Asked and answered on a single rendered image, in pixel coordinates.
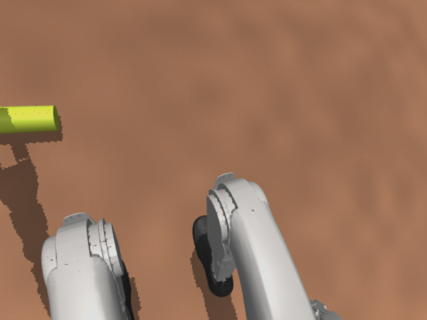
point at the left robot foot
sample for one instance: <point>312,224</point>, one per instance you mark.
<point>127,291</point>

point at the right robot foot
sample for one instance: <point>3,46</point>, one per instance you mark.
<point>203,249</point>

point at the right robot hand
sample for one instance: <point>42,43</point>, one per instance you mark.
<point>322,313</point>

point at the bottle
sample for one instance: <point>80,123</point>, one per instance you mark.
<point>21,119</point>

